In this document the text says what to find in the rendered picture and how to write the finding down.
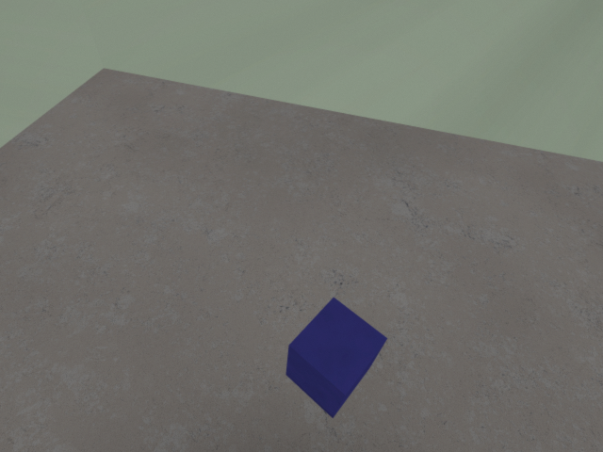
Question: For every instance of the carton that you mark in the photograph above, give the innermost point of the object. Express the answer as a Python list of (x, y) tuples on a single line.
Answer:
[(332, 354)]

